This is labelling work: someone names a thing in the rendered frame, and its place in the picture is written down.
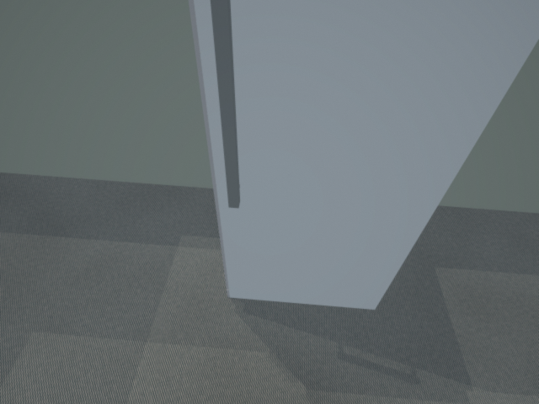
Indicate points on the fridge door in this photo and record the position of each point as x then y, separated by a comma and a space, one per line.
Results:
353, 119

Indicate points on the handle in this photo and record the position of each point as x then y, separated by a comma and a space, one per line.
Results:
222, 32

